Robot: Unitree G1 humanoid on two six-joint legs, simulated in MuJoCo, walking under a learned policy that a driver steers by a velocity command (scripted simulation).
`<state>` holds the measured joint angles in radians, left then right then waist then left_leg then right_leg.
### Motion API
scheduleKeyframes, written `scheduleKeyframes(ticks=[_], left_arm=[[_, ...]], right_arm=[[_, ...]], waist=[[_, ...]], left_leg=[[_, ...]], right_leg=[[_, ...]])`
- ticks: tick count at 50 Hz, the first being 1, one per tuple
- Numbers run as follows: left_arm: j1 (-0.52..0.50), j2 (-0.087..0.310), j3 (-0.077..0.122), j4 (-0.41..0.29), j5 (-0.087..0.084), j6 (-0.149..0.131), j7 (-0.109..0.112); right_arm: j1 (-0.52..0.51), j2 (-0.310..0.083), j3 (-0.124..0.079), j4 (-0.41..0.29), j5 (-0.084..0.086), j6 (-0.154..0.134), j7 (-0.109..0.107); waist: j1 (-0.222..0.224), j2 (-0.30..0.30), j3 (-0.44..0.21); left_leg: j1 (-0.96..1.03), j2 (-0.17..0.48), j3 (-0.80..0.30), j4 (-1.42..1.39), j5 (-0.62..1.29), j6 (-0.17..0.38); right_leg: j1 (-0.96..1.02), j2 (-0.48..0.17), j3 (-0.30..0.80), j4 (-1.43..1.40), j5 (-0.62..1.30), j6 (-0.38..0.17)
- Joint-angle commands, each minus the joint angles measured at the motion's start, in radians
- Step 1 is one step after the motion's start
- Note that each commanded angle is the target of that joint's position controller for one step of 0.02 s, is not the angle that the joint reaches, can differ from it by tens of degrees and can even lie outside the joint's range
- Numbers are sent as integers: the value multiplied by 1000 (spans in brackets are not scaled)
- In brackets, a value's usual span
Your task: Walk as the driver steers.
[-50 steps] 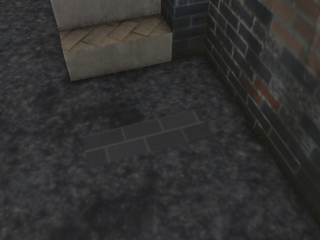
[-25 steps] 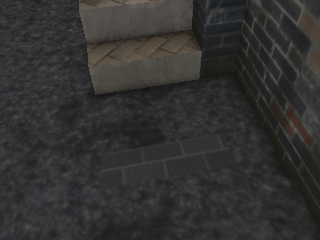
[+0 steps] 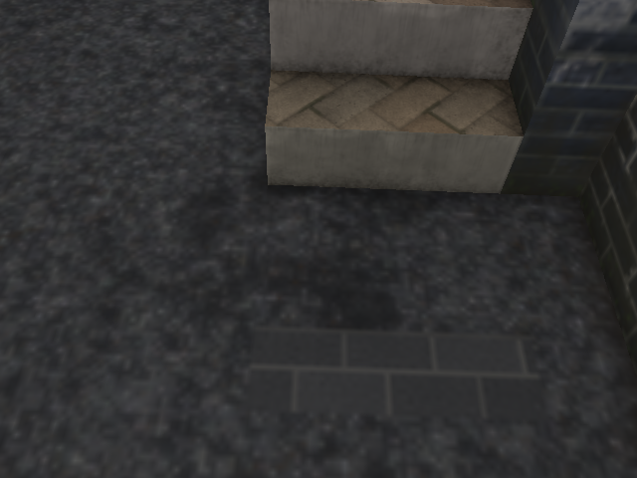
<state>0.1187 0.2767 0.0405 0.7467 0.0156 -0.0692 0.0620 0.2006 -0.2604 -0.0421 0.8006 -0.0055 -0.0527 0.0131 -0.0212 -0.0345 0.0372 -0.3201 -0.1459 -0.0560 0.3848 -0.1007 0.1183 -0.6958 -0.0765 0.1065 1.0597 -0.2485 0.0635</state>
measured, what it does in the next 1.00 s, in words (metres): steps on the spot, turning right: right foot, then left foot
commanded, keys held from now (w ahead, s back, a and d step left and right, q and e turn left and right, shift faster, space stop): no key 0.10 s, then e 0.60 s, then no key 0.30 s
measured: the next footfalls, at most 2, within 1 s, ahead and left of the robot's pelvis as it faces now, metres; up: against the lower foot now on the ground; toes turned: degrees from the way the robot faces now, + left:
right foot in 0.22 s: +0.15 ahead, -0.17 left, +0.00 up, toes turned +2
left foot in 0.52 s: +0.11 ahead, +0.07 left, +0.00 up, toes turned -11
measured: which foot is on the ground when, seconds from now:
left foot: down 0.00-0.28, up 0.30-0.50, down 0.52-1.00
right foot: up 0.00-0.20, down 0.22-0.52, up 0.54-0.96, down 0.98-1.00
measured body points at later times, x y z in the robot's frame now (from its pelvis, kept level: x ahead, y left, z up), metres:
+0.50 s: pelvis +0.07 -0.02 -0.01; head +0.10 -0.02 +0.44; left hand +0.23 +0.24 -0.11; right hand +0.16 -0.31 -0.11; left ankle +0.07 +0.08 -0.73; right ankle +0.11 -0.17 -0.74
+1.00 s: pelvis +0.06 -0.03 +0.00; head +0.08 -0.04 +0.45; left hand +0.31 +0.14 -0.09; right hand +0.05 -0.33 -0.12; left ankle +0.08 +0.08 -0.74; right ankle +0.02 -0.15 -0.74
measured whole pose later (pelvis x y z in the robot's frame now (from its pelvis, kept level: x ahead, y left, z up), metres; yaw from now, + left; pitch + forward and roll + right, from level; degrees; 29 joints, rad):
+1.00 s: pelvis +0.06 -0.03 +0.00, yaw -19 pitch +1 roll +0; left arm 0.16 0.25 0.05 0.62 0.00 0.03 0.02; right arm 0.24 -0.27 -0.05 0.77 0.01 0.00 -0.02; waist -0.05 -0.01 0.02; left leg -0.24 0.05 0.13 0.51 -0.30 0.01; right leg -0.26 -0.02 0.00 0.48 -0.24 0.02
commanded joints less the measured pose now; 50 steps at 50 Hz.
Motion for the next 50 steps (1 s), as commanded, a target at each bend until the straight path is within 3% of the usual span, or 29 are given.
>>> scheduleKeyframes(ticks=[1, 5, 8, 10, 11, 12, 13, 15, 18, 19, 21, 23, 25, 26, 27, 28, 29, 30, 31, 32, 35, 37, 39, 42, 45, 47, 48, 49, 50], left_arm=[[111, 46, 12, -28, -3, 27, 9], [20, 52, 12, -56, -10, 35, -1], [40, 44, 10, -40, -14, 21, -18], [60, 60, 15, -41, -9, 8, -26], [55, 110, 24, -55, -3, 3, -25], [43, 182, 41, -70, -3, 9, -22], [61, 164, 47, -67, -13, 19, -26], [109, 116, 41, -67, -20, 33, -30], [115, 155, 55, -96, -11, 37, -22], [117, 168, 62, -106, -11, 37, -18], [76, 179, 74, -123, -28, 49, -9], [36, 174, 79, -139, -40, 79, -2], [20, 155, 77, -152, -46, 104, 1], [37, 122, 69, -157, -42, 108, 1], [68, 36, 46, -173, -29, 106, -8], [51, 83, 61, -205, -19, 83, -14], [75, 151, 83, -177, -23, 77, -19], [116, 165, 92, -140, -28, 83, -18], [152, 148, 92, -108, -25, 94, -10], [157, 131, 88, -103, -21, 101, -8], [98, 103, 75, -145, -37, 104, -13], [51, 79, 62, -173, -34, 103, -16], [40, 62, 51, -189, -27, 102, -23], [30, 45, 36, -200, -21, 101, -35], [27, 64, 38, -201, -27, 95, -35], [56, 54, 36, -187, -31, 89, -37], [89, 54, 37, -172, -28, 86, -39], [102, 98, 45, -175, -13, 87, -38], [140, 158, 54, -189, 5, 92, -28]], right_arm=[[0, -124, -26, -63, 8, 6, -23], [7, -124, -21, -57, 0, 21, -33], [12, -78, 1, -30, -16, 13, -22], [23, -90, 3, -17, -3, 7, -19], [58, -104, 0, -17, -7, 2, -24], [142, -122, -9, -13, -20, -6, -28], [129, -114, -10, -12, -15, -5, -36], [32, -94, -11, -42, -9, 16, -49], [0, -73, -18, -71, 3, 45, -52], [-7, -75, -20, -79, 7, 47, -50], [6, -70, -20, -80, 17, 48, -49], [33, -54, -16, -68, 20, 44, -43], [97, -60, -26, -50, 20, 40, -31], [132, -107, -43, -47, 12, 44, -32], [126, -207, -65, -67, -12, 54, -42], [88, -225, -66, -90, -56, 47, -35], [12, -178, -53, -126, -55, 35, -39], [-48, -137, -44, -138, -36, 26, -41], [-82, -124, -40, -153, -18, 21, -45], [-87, -118, -36, -152, -7, 19, -49], [-15, -114, -33, -140, -14, 32, -64], [48, -123, -37, -122, -12, 42, -71], [56, -140, -44, -118, -9, 48, -69], [13, -160, -50, -123, 0, 50, -56], [35, -176, -54, -102, 14, 50, -42], [23, -175, -52, -90, 28, 51, -40], [24, -157, -45, -80, 35, 52, -41], [58, -140, -39, -66, 19, 41, -36], [52, -76, -15, -86, -22, 25, -28]], waist=[[31, 102, -181], [-8, 121, -146], [-7, 132, -138], [19, 116, -124], [0, 81, -136], [-60, -24, -168], [-40, -113, -195], [6, -164, -165], [21, -197, -135], [31, -176, -145], [14, -120, -159], [2, -114, -174], [-32, -122, -178], [-32, -63, -163], [0, 213, -131], [1, 318, -108], [33, 190, -79], [59, 119, -61], [67, 93, -61], [58, 104, -53], [15, 131, -59], [-21, 138, -67], [-27, 149, -80], [-20, 175, -79], [-33, 194, -76], [-7, 189, -78], [16, 179, -83], [17, 143, -111], [7, -12, -200]], left_leg=[[69, 272, -159, -51, 487, 135], [81, 288, -209, -61, 222, 114], [70, 302, -196, -28, 225, 115], [84, 275, -182, 34, 225, 71], [87, 243, -175, 72, 175, 33], [43, 166, -123, 124, 56, -3], [18, 100, -28, 172, -45, -41], [-46, 67, 39, 287, -188, -90], [-131, 58, 12, 428, -423, -92], [-159, 69, -12, 479, -476, -94], [-143, 92, -28, 407, -423, -110], [-34, 72, 14, 264, -283, -128], [119, 59, 55, 65, -114, -122], [216, 145, -10, 1, -99, -92], [288, 408, -308, -98, -49, 23], [154, 589, -508, -147, 44, 166], [134, 556, -433, -140, 52, 178], [130, 479, -311, -112, 54, 122], [149, 422, -225, -98, 56, 81], [154, 407, -169, -87, 144, 79], [214, 380, -53, -85, 247, 99], [287, 398, -60, -83, 269, 120], [314, 420, -58, -84, 260, 135], [247, 419, -17, -85, 241, 139], [229, 421, -25, -54, 253, 133], [222, 412, -24, -4, 266, 111], [195, 390, -9, 31, 249, 76], [133, 350, 16, 69, 184, 9], [10, 283, 84, 210, -32, -76]], right_leg=[[121, 3, -30, -110, 96, 15], [166, 4, -22, -290, 109, 7], [305, 23, -46, -428, 66, -15], [401, 44, -68, -608, 190, -56], [452, -4, -9, -608, 402, -84], [527, -60, 52, -537, 604, -135], [538, -68, 81, -539, 564, -185], [515, -147, 247, -620, 440, -266], [507, -222, 400, -676, 483, -331], [522, -227, 416, -685, 497, -329], [520, -176, 362, -683, 463, -274], [470, -105, 293, -671, 417, -230], [390, -37, 250, -636, 266, -183], [278, 16, 213, -564, 75, -136], [62, 165, 70, -299, -227, -75], [2, 157, 74, -92, -387, -47], [8, 116, 101, 57, -324, -41], [4, 110, 90, 107, -250, -33], [1, 107, 75, 145, -186, -19], [-5, 103, 64, 194, -143, 0], [-19, 91, 3, 185, -78, 36], [-29, 83, 4, 88, -84, 52], [12, 68, -2, -11, -110, 55], [157, 41, -64, -183, -141, 40], [262, 59, -128, -344, -170, 11], [351, 75, -148, -534, -53, -28], [442, 87, -155, -684, 71, -59], [574, 49, -86, -735, 218, -82], [749, -123, 101, -680, 562, -127]])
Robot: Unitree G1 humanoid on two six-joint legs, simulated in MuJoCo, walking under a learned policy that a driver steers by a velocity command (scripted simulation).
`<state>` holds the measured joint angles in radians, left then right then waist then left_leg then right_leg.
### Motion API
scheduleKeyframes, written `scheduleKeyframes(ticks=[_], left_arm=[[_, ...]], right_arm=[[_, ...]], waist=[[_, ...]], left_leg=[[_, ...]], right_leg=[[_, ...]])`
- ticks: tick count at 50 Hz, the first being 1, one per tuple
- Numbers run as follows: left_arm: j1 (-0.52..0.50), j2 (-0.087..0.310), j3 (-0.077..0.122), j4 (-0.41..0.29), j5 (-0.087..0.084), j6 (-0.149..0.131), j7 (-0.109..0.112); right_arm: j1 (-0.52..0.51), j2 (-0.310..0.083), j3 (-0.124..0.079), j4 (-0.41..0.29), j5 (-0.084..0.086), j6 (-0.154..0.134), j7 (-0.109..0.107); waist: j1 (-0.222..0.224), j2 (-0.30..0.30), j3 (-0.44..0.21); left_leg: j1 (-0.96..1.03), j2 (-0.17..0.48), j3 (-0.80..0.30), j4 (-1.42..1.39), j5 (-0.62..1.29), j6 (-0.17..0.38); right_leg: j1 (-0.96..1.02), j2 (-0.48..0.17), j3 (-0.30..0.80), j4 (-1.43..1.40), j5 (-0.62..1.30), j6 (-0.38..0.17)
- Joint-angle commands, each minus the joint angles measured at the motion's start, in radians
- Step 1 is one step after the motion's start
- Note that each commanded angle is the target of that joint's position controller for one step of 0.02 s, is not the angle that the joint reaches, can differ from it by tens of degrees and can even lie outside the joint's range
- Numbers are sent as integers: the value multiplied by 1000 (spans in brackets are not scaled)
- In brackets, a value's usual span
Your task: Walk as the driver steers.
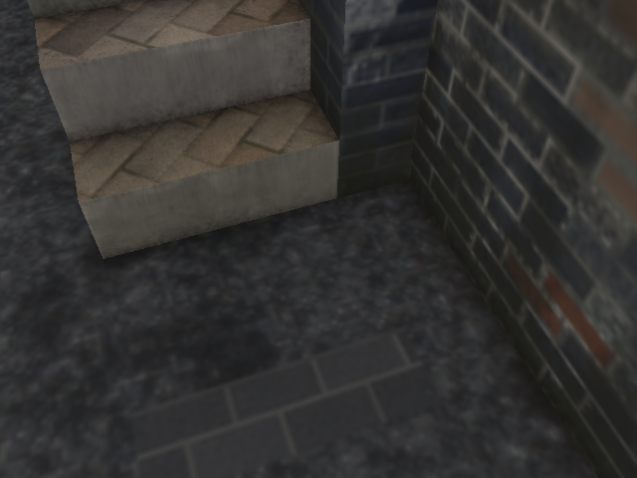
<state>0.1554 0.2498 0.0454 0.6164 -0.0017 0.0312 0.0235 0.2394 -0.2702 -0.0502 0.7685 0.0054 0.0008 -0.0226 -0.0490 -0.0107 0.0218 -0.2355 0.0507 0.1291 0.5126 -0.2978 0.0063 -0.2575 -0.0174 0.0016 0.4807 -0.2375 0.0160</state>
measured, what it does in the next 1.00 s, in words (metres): walks ahead: left foot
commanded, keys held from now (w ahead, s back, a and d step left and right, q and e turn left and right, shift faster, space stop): no key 0.02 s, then q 0.12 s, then w+q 0.44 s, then w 0.10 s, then w+e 0.24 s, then e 0.08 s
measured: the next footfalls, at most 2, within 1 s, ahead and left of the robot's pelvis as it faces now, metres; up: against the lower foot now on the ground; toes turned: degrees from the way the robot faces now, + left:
left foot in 0.48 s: +0.10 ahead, +0.17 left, +0.00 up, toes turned +15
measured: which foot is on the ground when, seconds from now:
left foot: down 0.00-0.16, up 0.18-0.46, down 0.48-1.00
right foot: down 0.00-0.48, up 0.50-1.00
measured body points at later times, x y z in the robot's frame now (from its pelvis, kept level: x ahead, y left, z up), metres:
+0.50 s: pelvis +0.05 +0.06 -0.02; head +0.06 +0.09 +0.43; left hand +0.09 +0.36 -0.14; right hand +0.23 -0.20 -0.10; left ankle +0.06 +0.16 -0.74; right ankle +0.00 -0.12 -0.73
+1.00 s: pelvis +0.28 +0.15 -0.01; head +0.31 +0.18 +0.43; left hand +0.45 +0.42 -0.10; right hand +0.36 -0.13 -0.12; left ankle +0.06 +0.16 -0.73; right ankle +0.48 +0.11 -0.72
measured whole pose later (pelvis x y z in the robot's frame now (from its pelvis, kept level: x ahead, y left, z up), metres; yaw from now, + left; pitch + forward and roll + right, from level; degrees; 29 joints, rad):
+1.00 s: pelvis +0.28 +0.15 -0.01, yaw +14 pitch +3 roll -1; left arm 0.03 0.26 0.04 0.69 -0.02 -0.10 -0.09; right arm 0.40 -0.28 -0.04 0.80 -0.01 -0.05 -0.04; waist -0.06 -0.04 0.02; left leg 0.17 -0.07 0.04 0.23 -0.43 0.08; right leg -0.60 0.03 -0.08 0.50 0.06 -0.08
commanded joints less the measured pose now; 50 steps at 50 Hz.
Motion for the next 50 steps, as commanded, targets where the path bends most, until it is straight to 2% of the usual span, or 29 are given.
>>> scheduleKeyframes(ticks=[1, 2, 3, 4, 6, 8, 10, 11, 12, 13, 15, 18, 20, 22, 23, 24, 25, 26, 27, 28, 29, 30, 31, 36, 40, 43, 46, 48, 50], left_arm=[[37, 191, 43, -65, 34, -7, 10], [7, 102, 23, -71, 33, -19, 0], [-22, 62, 8, -57, 37, -32, -6], [-52, 78, 14, -55, 36, -38, -8], [-55, 117, 26, -42, 25, -44, -5], [-5, 140, 37, -36, 25, -32, 7], [71, 194, 59, -21, 4, -27, 21], [136, 217, 68, -1, -2, -39, 26], [162, 202, 66, 18, -10, -63, 28], [134, 173, 59, 20, -17, -83, 27], [49, 144, 55, 11, -18, -101, 11], [-28, 170, 71, 7, -8, -110, -13], [-5, 198, 82, 23, -19, -111, -27], [-12, 203, 84, 35, -35, -102, -34], [-2, 180, 77, 41, -32, -100, -35], [10, 132, 60, 44, -14, -98, -37], [-21, 50, 33, 9, 18, -102, -37], [-58, 59, 31, -58, -3, -127, -29], [-94, 137, 44, -56, -48, -149, -34], [-83, 160, 48, -48, -49, -160, -39], [-55, 156, 49, -20, -23, -164, -34], [-36, 159, 54, -5, 1, -163, -33], [-22, 159, 58, 9, 4, -156, -38], [-75, 104, 42, 27, 3, -127, -44], [-182, 73, 24, 13, -18, -129, -66], [-252, 63, 15, -7, -28, -135, -87], [-297, 64, 9, -28, -30, -145, -110], [-258, 84, 17, -24, -18, -151, -118], [-54, 146, 45, 27, -13, -150, -111]], right_arm=[[46, -26, 4, -54, -38, -39, 13], [4, -73, -4, -50, -34, -32, 11], [-1, -78, -6, -45, -20, -27, 17], [3, -71, -5, -33, -16, -20, 15], [-6, -110, -11, -41, -28, -9, 13], [8, -144, -20, -42, -5, -7, 11], [-37, -122, -25, -64, 14, -8, 10], [-103, -126, -28, -101, 13, -9, 16], [-126, -107, -30, -125, 31, -8, 21], [-92, -98, -33, -117, 38, -7, 22], [-53, -94, -38, -101, 27, -7, 28], [-37, -50, -19, -97, 17, -15, 55], [-30, -62, -20, -102, 19, -15, 66], [38, -73, -27, -86, 21, -14, 66], [100, -93, -39, -60, 18, -11, 60], [212, -146, -68, -29, 23, -10, 49], [317, -279, -102, -27, 22, -18, 31], [284, -339, -94, -86, 8, -52, 47], [245, -263, -76, -97, 7, -76, 57], [206, -209, -59, -102, 7, -85, 59], [151, -172, -46, -118, 8, -83, 57], [103, -151, -37, -128, 3, -78, 51], [88, -136, -30, -137, -3, -77, 43], [168, -134, -26, -89, 0, -81, 14], [186, -129, -20, -54, -7, -80, 0], [206, -141, -24, -26, -7, -83, -1], [218, -148, -28, 0, -7, -75, -4], [200, -164, -31, -3, -15, -64, -18], [169, -187, -35, -21, -24, -47, -40]], waist=[[-7, -208, -160], [35, -165, -154], [19, -162, -135], [8, -150, -121], [9, -138, -77], [41, -104, -51], [96, -166, 12], [137, -185, 55], [131, -154, 86], [100, -112, 91], [63, -78, 54], [39, -83, -2], [46, -83, -24], [7, -62, -31], [-13, -36, -39], [-58, 40, -62], [-84, 340, -51], [-52, 361, -85], [-58, 196, -45], [-28, 158, -10], [5, 85, 8], [30, 79, 7], [42, 93, -4], [19, 69, -4], [-22, 99, 35], [-45, 85, 85], [-52, 71, 98], [-21, 101, 42], [74, 154, -97]], left_leg=[[-149, 16, -77, 91, -153, -26], [-124, 30, -124, 132, -213, -56], [-115, 33, -137, 111, -168, -56], [-88, 28, -131, 61, -82, -54], [-48, 23, -133, 4, 116, -55], [-88, -6, -112, 58, 104, -26], [-264, -50, -61, 247, -157, 3], [-403, -2, -122, 424, -264, 13], [-522, 40, -185, 553, -284, 27], [-575, 58, -226, 599, -251, 28], [-533, 76, -215, 540, -162, 20], [-271, 70, -124, 352, -49, 12], [-181, 40, -76, 267, -40, 12], [-50, 1, -17, 155, 25, 32], [47, -40, 21, 139, 13, 46], [181, -72, -1, 99, -21, 80], [284, 155, -417, -86, -75, 185], [331, 311, -981, -342, -370, 367], [329, 342, -959, -382, -430, 366], [293, 313, -855, -344, -376, 326], [234, 265, -737, -310, -250, 284], [184, 219, -631, -305, -134, 252], [161, 183, -558, -318, -45, 232], [229, 131, -331, -337, 412, 184], [200, 94, -206, -379, 426, 116], [239, 122, -177, -400, 411, 112], [346, 156, -141, -355, 572, 112], [393, 148, -105, -221, 987, 86], [412, 122, -94, 58, 1298, 41]], right_leg=[[238, -300, 299, -83, 631, -220], [183, -286, 285, -107, 485, -263], [164, -244, 236, -115, 392, -230], [140, -197, 184, -110, 311, -186], [86, -151, 133, -106, 191, -127], [78, -134, 111, -134, -39, -108], [112, -246, 254, -223, -398, -186], [130, -351, 379, -288, -456, -245], [155, -425, 465, -318, -449, -285], [186, -422, 446, -324, -418, -281], [206, -353, 285, -337, -280, -232], [75, -247, 33, -312, -69, -181], [61, -245, -13, -274, -91, -182], [1, -252, -48, -190, -192, -162], [-58, -237, -78, -107, -226, -141], [-132, -189, -138, 107, -189, -101], [-363, -78, -213, 590, -307, -9], [-633, 61, 3, 805, -390, 2], [-713, -8, 81, 869, -299, -32], [-713, -45, 83, 830, -196, -62], [-658, -80, 85, 770, -103, -66], [-593, -99, 83, 690, -32, -63], [-538, -102, 73, 650, 27, -55], [-551, -68, 16, 445, 245, -3], [-476, -47, -32, 228, 411, -11], [-471, -35, -42, 113, 434, -35], [-487, 0, -60, 40, 361, -74], [-399, 70, -106, 26, 289, -107], [-193, 145, -139, 32, 250, -137]])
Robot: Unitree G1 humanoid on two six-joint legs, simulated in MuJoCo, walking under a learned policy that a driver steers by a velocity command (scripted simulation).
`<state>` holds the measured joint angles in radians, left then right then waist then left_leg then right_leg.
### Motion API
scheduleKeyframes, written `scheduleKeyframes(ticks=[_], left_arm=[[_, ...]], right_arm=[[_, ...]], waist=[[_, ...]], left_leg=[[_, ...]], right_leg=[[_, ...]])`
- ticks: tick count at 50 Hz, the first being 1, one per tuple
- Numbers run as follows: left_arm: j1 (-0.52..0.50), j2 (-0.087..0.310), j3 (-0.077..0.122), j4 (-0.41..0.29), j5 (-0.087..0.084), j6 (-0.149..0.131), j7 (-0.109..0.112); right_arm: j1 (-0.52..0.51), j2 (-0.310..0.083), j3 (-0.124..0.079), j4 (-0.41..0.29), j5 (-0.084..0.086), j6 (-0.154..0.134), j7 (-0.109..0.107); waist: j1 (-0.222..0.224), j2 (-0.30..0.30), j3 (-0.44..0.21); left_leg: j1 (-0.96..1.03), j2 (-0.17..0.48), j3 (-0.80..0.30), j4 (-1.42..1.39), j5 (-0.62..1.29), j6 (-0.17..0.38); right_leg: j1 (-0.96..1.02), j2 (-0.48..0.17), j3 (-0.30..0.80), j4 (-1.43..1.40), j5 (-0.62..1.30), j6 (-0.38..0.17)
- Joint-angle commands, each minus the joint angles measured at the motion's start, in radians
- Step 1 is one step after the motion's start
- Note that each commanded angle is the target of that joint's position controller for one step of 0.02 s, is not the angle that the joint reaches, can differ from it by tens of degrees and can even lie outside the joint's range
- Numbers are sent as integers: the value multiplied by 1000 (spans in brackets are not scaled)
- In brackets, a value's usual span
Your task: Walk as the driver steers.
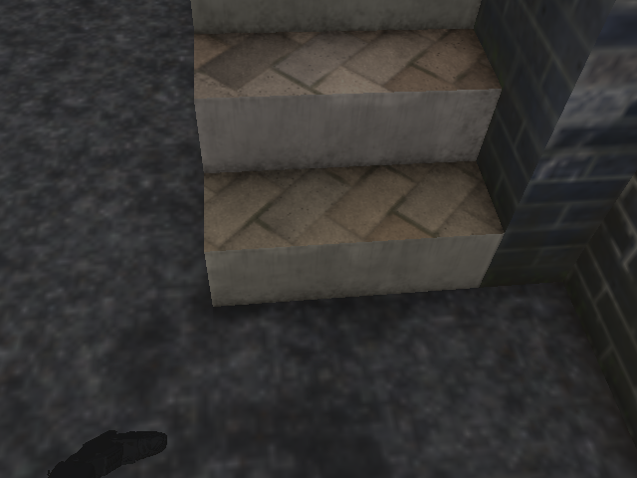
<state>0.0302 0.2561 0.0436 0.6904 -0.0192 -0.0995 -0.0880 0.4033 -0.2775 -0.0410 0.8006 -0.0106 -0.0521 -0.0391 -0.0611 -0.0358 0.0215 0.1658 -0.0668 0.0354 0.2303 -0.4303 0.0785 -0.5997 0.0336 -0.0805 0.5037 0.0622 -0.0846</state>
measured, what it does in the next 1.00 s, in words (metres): walks ahead, turning right: right foot, then left foot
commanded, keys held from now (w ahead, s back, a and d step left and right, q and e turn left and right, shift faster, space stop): e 0.46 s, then no key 0.54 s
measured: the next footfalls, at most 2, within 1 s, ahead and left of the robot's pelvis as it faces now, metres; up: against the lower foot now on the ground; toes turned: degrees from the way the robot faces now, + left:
right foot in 0.02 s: +0.22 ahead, -0.08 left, +0.00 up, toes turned -2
left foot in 0.46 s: +0.30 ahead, +0.11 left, +0.00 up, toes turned -19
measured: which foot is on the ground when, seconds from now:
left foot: down 0.00-0.04, up 0.06-0.44, down 0.46-1.00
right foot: up 0.00-0.00, down 0.02-0.46, up 0.48-0.82, down 0.84-1.00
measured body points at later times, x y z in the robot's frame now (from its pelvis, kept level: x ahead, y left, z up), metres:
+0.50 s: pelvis +0.18 +0.03 +0.01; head +0.21 +0.04 +0.46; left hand +0.37 +0.28 -0.11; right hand +0.22 -0.25 -0.09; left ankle +0.26 +0.12 -0.72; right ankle +0.17 -0.07 -0.71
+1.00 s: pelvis +0.19 +0.01 +0.02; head +0.19 +0.00 +0.46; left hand +0.43 +0.18 -0.08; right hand +0.19 -0.27 -0.10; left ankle +0.26 +0.13 -0.72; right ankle +0.14 -0.09 -0.72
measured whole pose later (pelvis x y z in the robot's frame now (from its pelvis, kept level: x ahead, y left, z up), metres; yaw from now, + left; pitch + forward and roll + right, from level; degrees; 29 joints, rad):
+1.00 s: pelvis +0.19 +0.01 +0.02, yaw -22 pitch -1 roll +1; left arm 0.15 0.23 0.02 0.74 0.02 0.03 0.02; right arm 0.23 -0.26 -0.03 0.76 -0.03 -0.03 -0.02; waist -0.03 0.01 0.02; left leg -0.25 0.03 0.04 0.50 -0.23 -0.02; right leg -0.21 0.01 0.03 0.52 -0.30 0.00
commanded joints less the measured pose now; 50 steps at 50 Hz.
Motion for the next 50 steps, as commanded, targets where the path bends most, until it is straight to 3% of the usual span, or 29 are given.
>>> scheduleKeyframes(ticks=[1, 2, 3, 4, 5, 6, 7, 8, 9, 12, 15, 19, 22, 23, 24, 25, 26, 28, 30, 35, 38, 40, 41, 42, 43, 44, 45, 47, 50], left_arm=[[234, 174, 62, -16, 5, -20, 15], [362, 224, 65, 0, 22, -13, 34], [327, 270, 64, -20, 47, -19, 33], [307, 216, 68, -36, 28, 6, 50], [223, 183, 55, -65, 17, 21, 61], [154, 171, 50, -75, 6, 30, 66], [120, 157, 43, -89, 3, 34, 71], [188, 135, 36, -18, 34, 56, 81], [204, 149, 38, -16, 44, 61, 76], [181, 182, 50, -11, 51, 66, 64], [167, 186, 60, -18, 43, 90, 59], [187, 194, 73, -23, 51, 131, 58], [166, 178, 70, -31, 36, 140, 72], [194, 114, 52, -45, 27, 134, 76], [229, 76, 43, -70, 20, 131, 81], [182, 147, 61, -76, -15, 110, 105], [206, 201, 76, -47, -20, 109, 115], [235, 172, 75, -10, 3, 130, 132], [214, 123, 60, -15, 2, 142, 134], [131, 67, 25, -44, 10, 143, 126], [108, 90, 24, -47, 8, 140, 117], [148, 85, 22, -23, 11, 136, 113], [148, 98, 22, -20, 19, 134, 113], [155, 139, 26, -27, 29, 135, 121], [125, 228, 42, -37, 46, 142, 127], [89, 151, 25, -34, 45, 143, 118], [51, 96, 8, -44, 46, 138, 110], [64, 96, 5, -26, 46, 125, 107], [92, 101, 2, -1, 38, 110, 110]], right_arm=[[-55, -200, -46, -75, -6, 8, -25], [-69, -141, -25, -119, -32, -5, -16], [112, -31, 7, -125, -21, -21, 3], [55, -167, -15, -117, 6, -41, 25], [-76, -187, -20, -167, 35, -46, 32], [-122, -170, -17, -182, 19, -45, 29], [-132, -173, -23, -185, 2, -29, 19], [-61, -99, 6, -150, -50, 13, 24], [-21, -72, 13, -141, -52, 38, 26], [-9, -68, 18, -139, -28, 54, 25], [-83, -81, 17, -154, -18, 60, 19], [-169, -89, 14, -184, -11, 61, 10], [-87, -88, 10, -172, -17, 32, -3], [-77, -161, -3, -180, -34, 21, -14], [-153, -262, -30, -195, -36, 30, -11], [-162, -214, -38, -215, -35, 20, -12], [-186, -147, -18, -232, -23, 18, -14], [-220, -110, -12, -232, 1, 19, -10], [-208, -100, -8, -220, -4, 25, -6], [-208, -110, -16, -193, -2, 36, 3], [-193, -143, -28, -173, 4, 42, 10], [-212, -134, -25, -162, 19, 44, 12], [-177, -124, -22, -143, 26, 40, 11], [-154, -109, -14, -136, 13, 28, 13], [-133, -81, -6, -151, -25, 9, 24], [-156, -63, -1, -143, -40, 4, 23], [-196, -81, -5, -136, -37, 5, 22], [-216, -87, -11, -121, -25, 9, 16], [-188, -89, -15, -99, -17, 12, 14]], waist=[[182, 166, -168], [205, -2, -302], [89, -238, -495], [160, -49, -561], [149, -13, -379], [96, 112, -215], [66, 127, -142], [29, 129, -77], [14, 88, -65], [2, -26, -120], [29, -66, -155], [82, -96, -104], [28, -77, -67], [47, 77, -76], [94, 333, -47], [64, 297, -87], [68, 200, -92], [79, 142, -83], [68, 154, -63], [42, 210, -95], [24, 221, -100], [59, 210, -94], [59, 186, -82], [50, 137, -110], [-4, -52, -123], [10, -123, -127], [22, -93, -86], [38, -72, -47], [36, -48, -18]], left_leg=[[-120, 214, 23, 574, 1391, -66], [-408, 126, 31, 928, 719, -95], [-833, -59, -121, 1351, -262, -191], [-842, 12, -249, 1374, -142, -160], [-879, 63, -225, 1306, -90, -146], [-868, 93, -171, 1209, -39, -133], [-827, 113, -156, 1138, -15, -137], [-715, 125, -102, 1040, 11, -130], [-646, 111, -78, 981, 11, -132], [-596, 98, -53, 808, 66, -135], [-544, 93, -56, 684, 171, -127], [-528, 63, -65, 532, 119, -119], [-383, 64, -98, 207, 177, -82], [-336, 261, -280, 69, 114, -41], [-326, 464, -554, -13, 255, 78], [-317, 498, -614, 30, 370, 180], [-310, 445, -505, 72, 447, 160], [-286, 342, -337, 115, 498, 99], [-315, 289, -236, 107, 577, 96], [-292, 282, -178, 125, 618, 129], [-292, 300, -204, 147, 626, 146], [-321, 281, -192, 178, 592, 119], [-356, 261, -184, 185, 528, 78], [-425, 236, -167, 202, 426, 20], [-486, 137, -63, 263, 257, -48], [-405, 116, -32, 243, 142, -97], [-381, 115, -36, 234, 190, -116], [-376, 112, -26, 236, 248, -114], [-368, 121, -38, 221, 277, -105]], right_leg=[[388, 67, -3, -68, 84, -72], [743, -134, 242, 1, 355, -147], [1150, -464, 791, 54, 617, -412], [1066, -406, 738, -34, 412, -375], [898, -348, 598, -73, 303, -320], [662, -288, 504, -139, 260, -272], [504, -256, 460, -173, 243, -255], [373, -222, 372, -183, 404, -226], [275, -182, 321, -176, 505, -217], [242, -129, 274, -154, 544, -185], [228, -98, 305, -152, 229, -135], [245, -107, 441, -130, -122, -117], [235, -81, 518, -15, -142, -45], [195, -16, 436, 133, -317, 14], [42, 171, 194, 288, -609, 60], [-9, 69, 231, 522, -678, 92], [-5, 54, 244, 608, -630, 110], [-12, 35, 222, 681, -549, 152], [24, 37, 191, 654, -505, 178], [175, -21, 125, 343, -508, 190], [253, -24, 89, 176, -467, 172], [353, -14, 64, -53, -296, 134], [416, -20, 83, -154, -205, 105], [522, -87, 160, -146, -107, 72], [540, -197, 276, -88, 66, 9], [415, -225, 297, -119, -74, -54], [374, -188, 279, -132, -192, -35], [348, -135, 237, -124, -256, 20], [329, -122, 224, -114, -244, 34]])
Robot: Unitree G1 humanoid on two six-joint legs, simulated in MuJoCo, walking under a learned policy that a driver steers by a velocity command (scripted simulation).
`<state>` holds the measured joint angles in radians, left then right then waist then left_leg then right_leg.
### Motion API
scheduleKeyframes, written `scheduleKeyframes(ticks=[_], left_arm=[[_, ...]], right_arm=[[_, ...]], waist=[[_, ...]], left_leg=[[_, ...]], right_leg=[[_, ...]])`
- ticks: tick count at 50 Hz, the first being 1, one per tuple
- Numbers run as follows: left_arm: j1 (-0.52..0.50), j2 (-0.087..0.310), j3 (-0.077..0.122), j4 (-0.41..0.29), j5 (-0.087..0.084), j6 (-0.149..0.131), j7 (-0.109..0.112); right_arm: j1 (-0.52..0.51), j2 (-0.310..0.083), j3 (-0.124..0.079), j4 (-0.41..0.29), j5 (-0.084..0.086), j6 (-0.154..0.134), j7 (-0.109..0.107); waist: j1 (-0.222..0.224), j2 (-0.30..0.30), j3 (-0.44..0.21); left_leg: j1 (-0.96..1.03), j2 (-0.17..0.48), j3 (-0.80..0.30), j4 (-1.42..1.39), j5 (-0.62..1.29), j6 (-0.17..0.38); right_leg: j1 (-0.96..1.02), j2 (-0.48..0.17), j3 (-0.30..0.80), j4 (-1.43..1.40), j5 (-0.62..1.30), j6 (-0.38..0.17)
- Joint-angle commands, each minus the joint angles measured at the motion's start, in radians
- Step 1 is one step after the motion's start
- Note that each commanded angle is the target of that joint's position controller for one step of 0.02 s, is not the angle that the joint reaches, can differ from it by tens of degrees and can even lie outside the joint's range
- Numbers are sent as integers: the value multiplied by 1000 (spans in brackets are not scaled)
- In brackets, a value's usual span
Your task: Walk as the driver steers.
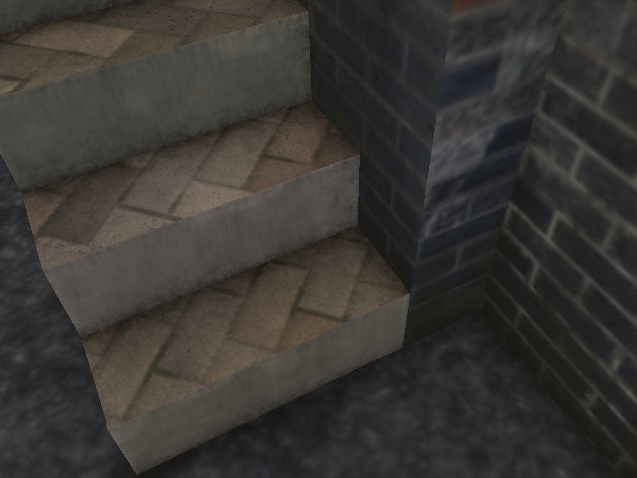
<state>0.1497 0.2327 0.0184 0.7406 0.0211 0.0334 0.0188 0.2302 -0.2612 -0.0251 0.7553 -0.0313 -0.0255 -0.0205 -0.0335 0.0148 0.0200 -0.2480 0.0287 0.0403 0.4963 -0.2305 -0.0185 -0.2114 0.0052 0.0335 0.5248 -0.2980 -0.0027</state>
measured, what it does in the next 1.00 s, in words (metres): walks ahead: right foot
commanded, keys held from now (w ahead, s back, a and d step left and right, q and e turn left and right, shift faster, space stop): no key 0.14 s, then w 0.60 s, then w+q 0.26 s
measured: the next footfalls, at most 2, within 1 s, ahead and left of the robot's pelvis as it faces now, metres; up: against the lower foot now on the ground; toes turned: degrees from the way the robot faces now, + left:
right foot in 0.80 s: +0.38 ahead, -0.12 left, +0.00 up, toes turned +0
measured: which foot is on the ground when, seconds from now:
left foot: down 0.00-0.82, up 0.84-1.00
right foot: down 0.00-0.36, up 0.38-0.78, down 0.80-1.00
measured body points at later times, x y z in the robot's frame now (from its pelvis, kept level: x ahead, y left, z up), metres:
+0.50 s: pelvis +0.08 +0.02 +0.01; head +0.08 +0.04 +0.46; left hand +0.19 +0.29 -0.11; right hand +0.09 -0.25 -0.11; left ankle +0.03 +0.11 -0.74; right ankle +0.04 -0.12 -0.66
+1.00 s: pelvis +0.30 -0.03 +0.01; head +0.33 -0.04 +0.46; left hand +0.36 +0.26 -0.10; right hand +0.46 -0.30 -0.11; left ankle +0.30 +0.13 -0.64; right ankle +0.34 -0.12 -0.74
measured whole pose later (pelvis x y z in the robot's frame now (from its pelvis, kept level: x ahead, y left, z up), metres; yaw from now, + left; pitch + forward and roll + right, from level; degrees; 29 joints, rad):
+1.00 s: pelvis +0.30 -0.03 +0.01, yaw +4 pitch +1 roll -2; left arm 0.26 0.29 0.05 0.83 0.03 -0.11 0.02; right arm 0.18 -0.32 -0.04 0.79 0.01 -0.09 -0.01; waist 0.02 0.06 0.05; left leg -0.61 0.09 -0.07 1.16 -0.28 0.00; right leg -0.23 0.04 -0.10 0.32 -0.11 -0.06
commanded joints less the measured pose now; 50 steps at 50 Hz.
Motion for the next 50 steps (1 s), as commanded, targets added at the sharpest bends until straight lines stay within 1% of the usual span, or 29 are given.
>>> scheduleKeyframes(ticks=[1, 8, 9, 11, 13, 15, 16, 17, 18, 19, 20, 21, 23, 26, 28, 31, 34, 36, 38, 39, 40, 41, 42, 43, 44, 45, 46, 48, 50], left_arm=[[-25, 121, 24, -47, -3, -24, 4], [-1, 126, 19, -2, -8, -26, 4], [43, 145, 24, 17, 2, -20, -1], [84, 202, 46, 36, 11, -5, -12], [102, 207, 55, 43, 11, -3, -15], [78, 187, 56, 44, 8, -13, -16], [44, 177, 57, 40, 0, -17, -17], [-15, 180, 55, 15, -66, -35, 1], [-58, 132, 40, -3, -68, -53, 8], [-90, 84, 28, -34, -58, -75, 10], [-94, 128, 38, -64, -47, -97, 14], [-53, 169, 51, -48, -54, -113, 9], [-5, 160, 51, -14, -60, -133, -13], [-33, 133, 54, -14, -39, -129, -38], [-76, 98, 43, -31, -27, -125, -51], [-200, 68, 23, -91, -30, -133, -65], [-233, 113, 30, -124, -40, -143, -62], [-234, 140, 37, -140, -41, -152, -56], [-117, 181, 52, -121, -30, -149, -40], [47, 224, 76, -69, -28, -140, -22], [228, 263, 91, -30, -17, -130, -3], [331, 361, 110, -11, 31, -123, 4], [332, 286, 96, -3, 37, -122, 0], [245, 225, 77, -16, 17, -125, -1], [148, 183, 62, -30, 4, -129, 9], [89, 163, 52, -30, 9, -140, 6], [62, 153, 48, -16, 16, -150, 4], [51, 172, 53, 19, 14, -165, 3], [27, 183, 56, 37, 6, -179, 6]], right_arm=[[-9, -103, -31, -45, 5, -15, -5], [19, -102, -36, 17, 11, -10, -10], [27, -81, -29, 28, -1, 8, 12], [1, -81, -32, 13, -13, 22, 34], [-19, -83, -33, -4, -11, 15, 49], [0, -75, -32, 0, -4, -6, 54], [50, -62, -30, 23, -2, -18, 53], [105, -108, -50, 51, 63, -48, 28], [193, -142, -58, 81, 65, -68, 17], [273, -170, -67, 106, 52, -84, 16], [324, -229, -84, 101, 39, -96, 27], [263, -191, -71, 83, 29, -105, 27], [183, -148, -60, 54, 26, -108, 24], [193, -94, -34, 63, 22, -85, 27], [209, -103, -32, 74, 29, -71, 18], [176, -152, -37, 58, 22, -59, 8], [178, -205, -60, 63, 44, -67, 9], [162, -201, -67, 68, 51, -68, 7], [132, -216, -76, 69, 39, -69, 10], [91, -206, -74, 57, 33, -68, 9], [71, -166, -57, 37, 26, -72, 8], [151, -20, -12, -5, 30, -92, 17], [181, -68, -11, 38, 80, -112, 27], [129, -159, -30, 37, 113, -116, 34], [72, -169, -31, 20, 97, -114, 26], [11, -163, -31, 6, 65, -103, 13], [7, -142, -30, 0, 47, -92, 6], [17, -76, -7, -8, 36, -69, 7], [-29, -66, 0, -44, 39, -53, 5]], waist=[[9, -91, -16], [15, -52, -46], [30, -49, -26], [53, -141, 71], [62, -199, 123], [35, -189, 106], [0, -162, 84], [-32, -151, 63], [-71, -66, 25], [-83, 139, 14], [-103, 272, 5], [-55, 175, 22], [-15, 77, 49], [-9, 65, 39], [-11, 56, 41], [-40, 58, 77], [-38, 80, 98], [-14, 88, 94], [57, 125, 20], [138, 110, -64], [218, 60, -196], [164, -267, -335], [172, -325, -400], [155, -215, -244], [111, -147, -148], [88, -53, -95], [53, -49, -79], [22, -58, -88], [4, -66, -49]], left_leg=[[50, 26, -42, -46, 82, -8], [77, 12, -19, -34, 35, -16], [44, -8, -6, -6, -84, 2], [-111, -52, 34, 95, -223, 25], [-182, -38, 22, 164, -215, 56], [-126, -25, 12, 104, -203, 81], [-9, -37, 23, 6, -159, 95], [91, -15, -26, -24, -103, 100], [192, 40, -113, -75, -142, 123], [316, 163, -351, -204, -269, 187], [404, 334, -684, -337, -298, 291], [398, 358, -691, -340, -286, 306], [388, 285, -508, -338, -169, 250], [346, 202, -279, -343, 224, 196], [300, 173, -186, -355, 372, 199], [164, 118, -98, -392, 316, 204], [179, 158, -120, -402, 255, 209], [238, 193, -131, -359, 344, 196], [274, 195, -130, -228, 564, 172], [254, 148, -109, -56, 702, 144], [84, 101, -100, 182, 584, 107], [-333, -60, -76, 567, -63, 44], [-473, -100, -197, 782, -378, 48], [-551, -35, -214, 825, -295, 61], [-517, 25, -165, 792, -194, 61], [-454, 63, -143, 755, -129, 46], [-381, 94, -155, 731, -89, 37], [-343, 108, -140, 742, -21, 17], [-352, 108, -128, 645, 29, 1]], right_leg=[[-58, -91, 107, -132, 120, -48], [-33, -69, 92, -139, 44, -58], [-38, -101, 156, -192, -109, -80], [-44, -165, 278, -298, -454, -140], [-46, -236, 372, -360, -504, -189], [-43, -235, 344, -347, -408, -193], [-84, -201, 285, -310, -362, -175], [-134, -173, 251, -239, -275, -147], [-206, -119, 166, -112, -187, -104], [-364, 6, 5, 147, -103, -33], [-527, 49, 6, 382, -215, -12], [-588, -8, 75, 531, -213, -26], [-636, -75, 69, 590, -36, -57], [-580, -107, 14, 528, 98, -38], [-548, -100, -31, 446, 148, -4], [-381, -66, -88, 161, 265, 28], [-310, -47, -68, 31, 304, 12], [-300, -42, -48, -17, 285, -21], [-166, -19, -38, -44, 222, -63], [-1, 4, -48, -77, 222, -90], [291, -61, 13, -38, 210, -125], [660, -322, 415, -70, 98, -251], [657, -394, 694, -247, -111, -314], [530, -361, 564, -292, -253, -260], [364, -339, 401, -299, -89, -220], [217, -305, 289, -311, 110, -197], [117, -279, 206, -325, 252, -186], [32, -269, 94, -355, 450, -202], [-50, -240, -10, -382, 521, -201]])
Velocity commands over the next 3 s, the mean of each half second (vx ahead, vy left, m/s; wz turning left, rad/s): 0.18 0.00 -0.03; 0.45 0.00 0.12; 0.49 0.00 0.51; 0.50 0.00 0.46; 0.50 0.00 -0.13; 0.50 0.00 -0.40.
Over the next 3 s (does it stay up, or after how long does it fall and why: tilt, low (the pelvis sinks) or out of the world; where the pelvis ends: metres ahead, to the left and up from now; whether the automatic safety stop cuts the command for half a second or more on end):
stays up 0.52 0.04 0.00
